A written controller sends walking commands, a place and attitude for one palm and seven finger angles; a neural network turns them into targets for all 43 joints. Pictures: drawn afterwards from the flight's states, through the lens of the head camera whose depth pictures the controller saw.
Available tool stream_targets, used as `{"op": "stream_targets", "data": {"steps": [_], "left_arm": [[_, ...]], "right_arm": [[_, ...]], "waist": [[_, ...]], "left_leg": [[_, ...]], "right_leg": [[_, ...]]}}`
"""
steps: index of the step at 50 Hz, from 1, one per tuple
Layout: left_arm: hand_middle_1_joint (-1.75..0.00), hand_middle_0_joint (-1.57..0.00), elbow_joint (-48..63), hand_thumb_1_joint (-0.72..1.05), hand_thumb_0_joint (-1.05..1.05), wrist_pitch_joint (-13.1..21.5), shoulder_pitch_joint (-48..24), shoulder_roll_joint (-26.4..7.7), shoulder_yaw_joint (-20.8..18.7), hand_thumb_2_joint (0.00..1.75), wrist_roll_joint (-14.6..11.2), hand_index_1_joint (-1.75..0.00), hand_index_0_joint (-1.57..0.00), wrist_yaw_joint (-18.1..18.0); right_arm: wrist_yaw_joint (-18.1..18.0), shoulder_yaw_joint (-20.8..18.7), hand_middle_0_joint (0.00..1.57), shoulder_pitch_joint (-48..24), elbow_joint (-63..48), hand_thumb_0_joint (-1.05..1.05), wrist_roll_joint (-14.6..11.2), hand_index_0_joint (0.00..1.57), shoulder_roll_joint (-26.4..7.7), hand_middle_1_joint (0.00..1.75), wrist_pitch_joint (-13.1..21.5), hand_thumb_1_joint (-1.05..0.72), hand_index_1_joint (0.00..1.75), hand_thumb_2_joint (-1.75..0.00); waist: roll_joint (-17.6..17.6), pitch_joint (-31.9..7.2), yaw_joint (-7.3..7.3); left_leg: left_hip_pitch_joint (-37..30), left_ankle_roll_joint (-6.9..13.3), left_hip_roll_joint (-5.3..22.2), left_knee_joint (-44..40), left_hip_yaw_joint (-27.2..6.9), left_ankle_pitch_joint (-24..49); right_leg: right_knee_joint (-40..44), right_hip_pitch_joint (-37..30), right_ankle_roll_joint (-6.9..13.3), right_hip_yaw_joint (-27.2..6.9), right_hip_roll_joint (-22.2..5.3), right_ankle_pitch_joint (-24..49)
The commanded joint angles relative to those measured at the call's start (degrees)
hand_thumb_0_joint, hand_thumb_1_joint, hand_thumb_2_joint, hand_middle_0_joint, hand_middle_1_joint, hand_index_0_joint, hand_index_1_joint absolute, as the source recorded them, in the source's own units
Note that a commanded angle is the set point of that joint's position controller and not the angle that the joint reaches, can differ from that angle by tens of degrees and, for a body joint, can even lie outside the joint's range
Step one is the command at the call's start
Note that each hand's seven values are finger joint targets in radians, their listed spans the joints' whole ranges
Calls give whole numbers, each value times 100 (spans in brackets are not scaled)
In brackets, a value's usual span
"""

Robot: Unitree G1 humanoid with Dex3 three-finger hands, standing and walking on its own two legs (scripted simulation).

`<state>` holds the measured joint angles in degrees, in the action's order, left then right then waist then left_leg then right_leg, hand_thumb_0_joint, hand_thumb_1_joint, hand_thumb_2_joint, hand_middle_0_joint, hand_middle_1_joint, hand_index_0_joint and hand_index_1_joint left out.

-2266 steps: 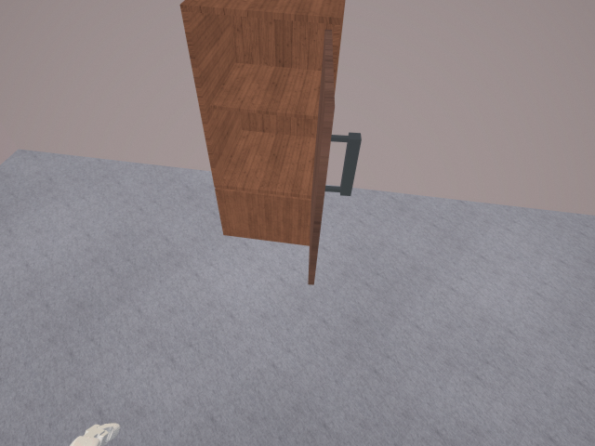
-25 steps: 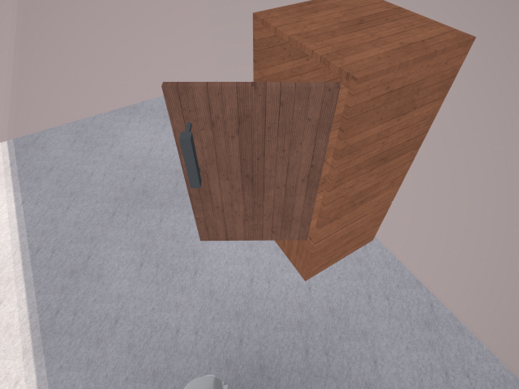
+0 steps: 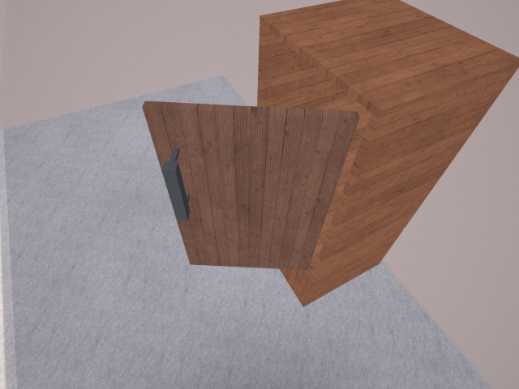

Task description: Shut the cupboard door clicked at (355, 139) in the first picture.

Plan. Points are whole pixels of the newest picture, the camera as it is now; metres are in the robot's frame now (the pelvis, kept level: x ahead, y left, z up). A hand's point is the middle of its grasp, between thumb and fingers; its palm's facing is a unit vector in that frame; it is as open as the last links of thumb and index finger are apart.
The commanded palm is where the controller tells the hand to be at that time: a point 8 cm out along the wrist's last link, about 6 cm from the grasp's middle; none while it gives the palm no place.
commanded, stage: come to a stop and stand still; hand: left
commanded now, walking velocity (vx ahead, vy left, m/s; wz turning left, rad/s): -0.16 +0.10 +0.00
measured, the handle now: (179, 185) +0.49 +0.21 -0.03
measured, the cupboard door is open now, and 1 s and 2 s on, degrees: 59 59 59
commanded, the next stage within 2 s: look again from close up in 1.12 s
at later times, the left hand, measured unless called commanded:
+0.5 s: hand out of the picture +0.07 +0.19 -0.17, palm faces +0.04 -0.98 -0.22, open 7.4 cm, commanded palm none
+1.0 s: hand out of the picture -0.05 +0.16 -0.16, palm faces -0.01 -0.97 -0.23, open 7.4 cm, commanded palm none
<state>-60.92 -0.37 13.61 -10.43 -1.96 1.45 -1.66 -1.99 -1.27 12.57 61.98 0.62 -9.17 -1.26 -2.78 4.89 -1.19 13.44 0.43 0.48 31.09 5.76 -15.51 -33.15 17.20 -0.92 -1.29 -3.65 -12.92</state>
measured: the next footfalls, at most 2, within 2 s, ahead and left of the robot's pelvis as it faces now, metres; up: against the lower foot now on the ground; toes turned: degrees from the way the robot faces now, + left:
right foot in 0.56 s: -0.02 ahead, -0.14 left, +0.00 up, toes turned +0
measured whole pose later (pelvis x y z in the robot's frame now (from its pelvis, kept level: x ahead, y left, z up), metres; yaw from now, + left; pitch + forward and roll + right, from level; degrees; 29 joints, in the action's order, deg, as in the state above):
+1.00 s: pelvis -0.07 -0.02 +0.00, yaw +0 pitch -2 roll +1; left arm -57.9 -1.4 17.7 -9.2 0.5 1.3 -1.2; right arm -0.2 -1.4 18.0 57.6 1.6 -11.2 -1.3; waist 1.7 0.6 1.0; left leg 17.5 -0.5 2.0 31.6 2.7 -13.0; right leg -35.1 14.6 0.2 -1.1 -0.6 -19.6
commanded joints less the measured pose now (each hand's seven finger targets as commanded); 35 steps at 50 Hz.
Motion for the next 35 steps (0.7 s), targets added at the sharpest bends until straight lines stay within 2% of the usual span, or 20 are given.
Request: {"op": "stream_targets", "data": {"steps": [1, 4, 8, 11, 13, 14, 15, 16, 17, 19, 25, 26, 27, 28, 29, 30, 32, 33, 34, 35], "left_arm": [[-30, -20, 190, 90, 0, -56, 325, -874, -121, 90, 22, -30, -20, 10], [-30, -20, 251, 90, 0, 2, 42, -921, -132, 90, -24, -30, -20, -16], [-30, -20, 294, 90, 0, -7, 51, -1011, -220, 90, -21, -30, -20, -92], [-30, -20, 369, 90, 0, -60, -78, -1025, -294, 90, -6, -30, -20, -131], [-30, -20, 441, 90, 0, -98, -168, -881, -281, 90, -63, -30, -20, -119], [-30, -20, 543, 90, 0, -122, -141, -619, -230, 90, -75, -30, -20, -101], [-30, -20, 618, 90, 0, -168, -250, -472, -167, 90, -77, -30, -20, -122], [-30, -20, 640, 90, 0, -266, -475, -493, -166, 90, -69, -30, -20, -142], [-30, -20, 603, 90, 0, -342, -450, -533, -199, 90, -78, -30, -20, -141], [-30, -20, 607, 90, 0, -335, -340, -516, -215, 90, -64, -30, -20, -112], [-30, -20, 683, 90, 0, -198, -328, -406, -93, 90, -89, -30, -20, -19], [-30, -20, 394, 90, 0, 90, 421, -657, -75, 90, -110, -30, -20, -164], [-30, -20, 739, 90, 0, 171, 350, -959, -150, 90, -28, -30, -20, -150], [-30, -20, 750, 90, 0, 216, 348, -1040, -202, 90, -14, -30, -20, -165], [-30, -20, 710, 90, 0, 311, 220, -1084, -141, 90, 5, -30, -20, -183], [-30, -20, 776, 90, 0, 334, 284, -1071, -54, 90, 75, -30, -20, -172], [-30, -20, 790, 90, 0, 243, 92, -958, -60, 90, -20, -30, -20, -175], [-30, -20, 846, 90, 0, 177, 74, -780, -34, 90, -38, -30, -20, -178], [-30, -20, 842, 90, 0, 138, 74, -701, -13, 90, -39, -30, -20, -177], [-30, -20, 824, 90, 0, 89, 99, -662, 14, 90, -54, -30, -20, -168]], "right_arm": [[80, -165, 20, 187, -380, 0, -42, 20, -488, 30, -13, -90, 30, -90], [57, -206, 20, 465, -268, 0, -37, 20, -469, 30, -88, -90, 30, -90], [33, -221, 20, 469, -342, 0, -34, 20, -613, 30, -90, -90, 30, -90], [23, -216, 20, 453, -395, 0, -58, 20, -627, 30, -72, -90, 30, -90], [19, -214, 20, 583, -342, 0, -36, 20, -754, 30, 2, -90, 30, -90], [1, -249, 20, 541, -406, 0, 17, 20, -990, 30, 23, -90, 30, -90], [-10, -273, 20, 446, -463, 0, 45, 20, -1137, 30, 6, -90, 30, -90], [-64, -273, 20, 444, -439, 0, 80, 20, -1134, 30, 3, -90, 30, -90], [-124, -244, 20, 414, -448, 0, 89, 20, -1074, 30, 3, -90, 30, -90], [-157, -212, 20, 152, -576, 0, 109, 20, -984, 30, 5, -90, 30, -90], [-93, -278, 20, 255, -540, 0, 78, 20, -1091, 30, 44, -90, 30, -90], [-29, -416, 20, -340, -787, 0, -67, 20, -1402, 30, 171, -90, 30, -90], [108, -304, 20, -25, -1170, 0, -52, 20, -799, 30, 181, -90, 30, -90], [115, -233, 20, 4, -1234, 0, -1, 20, -633, 30, 186, -90, 30, -90], [123, -146, 20, 37, -1281, 0, 18, 20, -293, 30, 173, -90, 30, -90], [126, -167, 20, 123, -1338, 0, 6, 20, -314, 30, 214, -90, 30, -90], [147, -201, 20, 363, -1154, 0, -29, 20, -597, 30, 203, -90, 30, -90], [115, -230, 20, 468, -1118, 0, -12, 20, -793, 30, 210, -90, 30, -90], [97, -237, 20, 455, -1081, 0, 3, 20, -842, 30, 229, -90, 30, -90], [78, -201, 20, 298, -1049, 0, 11, 20, -865, 30, 198, -90, 30, -90]], "waist": [[258, -179, 142], [-746, -362, 224], [-914, -695, 51], [-928, -760, 44], [-294, -1025, 95], [707, -1058, 56], [1272, -855, 86], [1493, -564, 216], [1274, -456, 161], [1068, -210, 48], [1454, -854, 216], [1447, -1410, -150], [394, -1298, 10], [83, -1107, 20], [-212, -1211, 82], [125, -1025, 181], [-690, -1226, 366], [-515, -1208, 322], [257, -1024, 295], [662, -593, 225]], "left_leg": [[258, -2, 141, -391, -436, -222], [-280, -115, 113, 275, -257, -56], [286, -213, 101, 747, -369, -818], [324, -233, 193, 170, -473, -617], [-551, -147, 563, -749, -637, 1988], [-783, 139, 1273, -818, -1267, 3729], [-663, 536, 1744, -985, -1419, 4756], [-517, 840, 1899, -1097, -1608, 5366], [-372, 993, 1901, -1061, -1516, 5346], [-316, 1095, 1789, -927, -1344, 4937], [-1299, 869, 1477, -760, -1236, 4205], [-1630, 414, 1398, 795, -822, 4793], [-33, 180, 814, 1002, -489, 2567], [755, 16, 330, 1252, -223, 12], [1102, -49, 218, 1184, -376, -1135], [960, -94, -47, 459, -281, -807], [-132, 103, 226, 157, -405, 1277], [-495, 197, 511, 336, -584, 2211], [-662, 311, 734, 157, -756, 2762], [-335, 409, 855, -68, -920, 2421]], "right_leg": [[1033, 20, 548, -822, -746, 820], [1373, 77, 870, -1134, -1106, 1729], [984, -946, 1148, -1146, -1390, 3896], [612, -1233, 1168, -999, -1377, 4319], [49, -872, 677, -431, -800, 3351], [-337, -471, 296, 84, -231, 1838], [-897, -158, 126, 333, 210, -447], [-1725, 194, 74, 44, 392, -1782], [-2290, 372, 76, -284, 406, -1881], [-2616, 597, 98, -286, 394, -1757], [-484, 59, 46, 131, 339, -1166], [532, 251, 118, -247, -64, -168], [636, -641, 250, -765, -279, 1800], [433, -1159, 637, -1383, -910, 3785], [283, -1593, 955, -1290, -1239, 4805], [-40, -1468, 770, -718, -931, 4930], [-328, -858, 448, -369, -325, 3538], [-302, -452, 307, -132, -122, 2447], [-285, -131, 231, -63, 47, 1249], [-106, 3, 184, -12, 170, 191]]}}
